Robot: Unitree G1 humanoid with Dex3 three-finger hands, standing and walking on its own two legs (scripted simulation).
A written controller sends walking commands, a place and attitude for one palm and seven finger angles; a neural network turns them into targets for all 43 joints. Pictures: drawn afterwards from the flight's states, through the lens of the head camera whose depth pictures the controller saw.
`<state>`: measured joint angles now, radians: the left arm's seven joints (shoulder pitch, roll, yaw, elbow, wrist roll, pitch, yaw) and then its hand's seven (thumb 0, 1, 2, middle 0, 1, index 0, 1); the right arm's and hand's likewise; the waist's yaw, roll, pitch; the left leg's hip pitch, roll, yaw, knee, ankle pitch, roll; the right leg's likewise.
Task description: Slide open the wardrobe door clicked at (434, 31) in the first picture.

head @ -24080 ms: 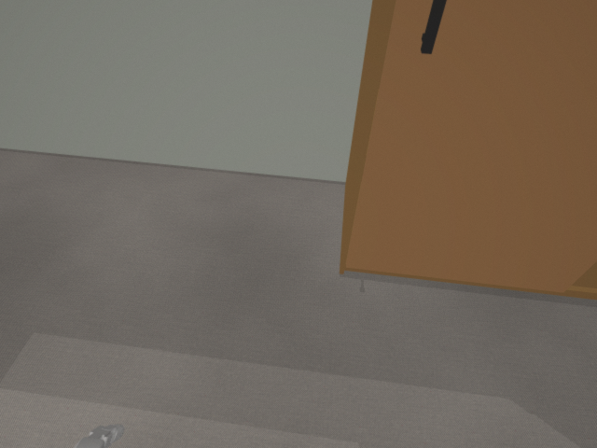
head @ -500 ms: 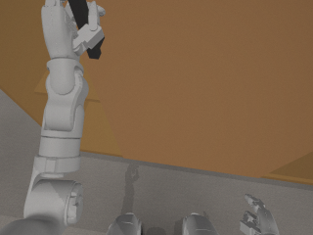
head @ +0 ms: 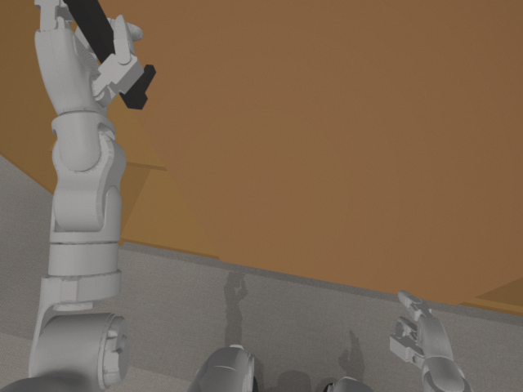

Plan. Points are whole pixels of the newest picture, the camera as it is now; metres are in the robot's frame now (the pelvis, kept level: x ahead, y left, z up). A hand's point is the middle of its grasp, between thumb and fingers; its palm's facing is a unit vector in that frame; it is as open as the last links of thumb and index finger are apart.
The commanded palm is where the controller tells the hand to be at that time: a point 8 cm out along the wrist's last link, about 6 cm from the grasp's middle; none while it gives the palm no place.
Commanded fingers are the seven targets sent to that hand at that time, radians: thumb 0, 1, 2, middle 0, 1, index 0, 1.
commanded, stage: step sideways, sliding the door along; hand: left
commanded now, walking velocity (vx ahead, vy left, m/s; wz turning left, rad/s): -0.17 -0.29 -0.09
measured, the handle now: (104, 13) +0.45 +0.22 +0.27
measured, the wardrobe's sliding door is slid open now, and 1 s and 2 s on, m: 0.44 0.56 0.56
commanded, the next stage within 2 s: stop walking and hold the door there in 0.80 s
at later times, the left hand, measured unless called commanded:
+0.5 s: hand (222, 67) +0.41 +0.09 +0.25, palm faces +0.24 -0.97 -0.05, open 6.6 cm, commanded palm +0.38 +0.06 +0.22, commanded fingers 0.00 0.90 0.90 -0.45 -1.40 -0.45 -1.40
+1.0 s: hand (230, 68) +0.41 +0.08 +0.24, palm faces +0.31 -0.94 -0.12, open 6.4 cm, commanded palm +0.38 +0.10 +0.21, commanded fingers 0.00 0.90 0.90 -0.45 -1.40 -0.45 -1.40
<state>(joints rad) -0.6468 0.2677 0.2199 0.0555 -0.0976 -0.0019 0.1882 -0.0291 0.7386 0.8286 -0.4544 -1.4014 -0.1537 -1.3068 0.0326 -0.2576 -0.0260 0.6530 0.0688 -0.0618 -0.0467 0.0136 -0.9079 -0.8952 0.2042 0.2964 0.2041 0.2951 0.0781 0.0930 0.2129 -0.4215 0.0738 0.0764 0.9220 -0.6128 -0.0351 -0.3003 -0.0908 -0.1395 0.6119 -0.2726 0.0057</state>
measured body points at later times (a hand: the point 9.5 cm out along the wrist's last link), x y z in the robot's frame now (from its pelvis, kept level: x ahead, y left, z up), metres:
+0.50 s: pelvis +0.01 -0.11 +0.01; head +0.10 -0.08 +0.45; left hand +0.39 +0.14 +0.25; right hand +0.24 -0.28 -0.07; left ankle +0.01 +0.08 -0.73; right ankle +0.04 -0.25 -0.69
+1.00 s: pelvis +0.01 -0.15 +0.02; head +0.09 -0.10 +0.46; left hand +0.39 +0.13 +0.25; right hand +0.19 -0.37 -0.06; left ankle +0.01 -0.05 -0.73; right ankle +0.01 -0.35 -0.61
